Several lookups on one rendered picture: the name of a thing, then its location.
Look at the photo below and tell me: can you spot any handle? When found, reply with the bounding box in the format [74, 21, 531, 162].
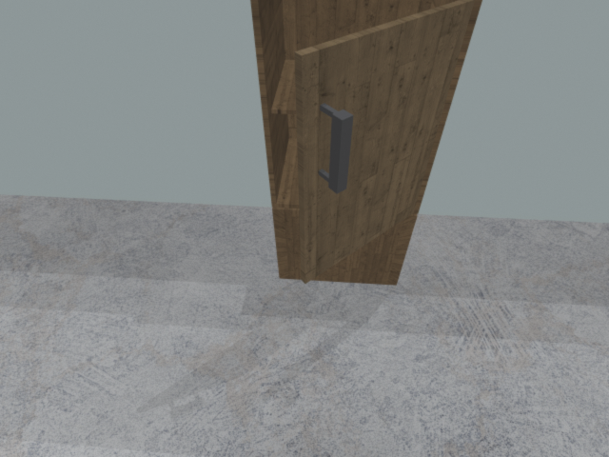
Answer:
[319, 103, 354, 194]

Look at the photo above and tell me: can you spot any cupboard door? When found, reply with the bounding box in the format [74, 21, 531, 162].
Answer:
[294, 0, 475, 284]

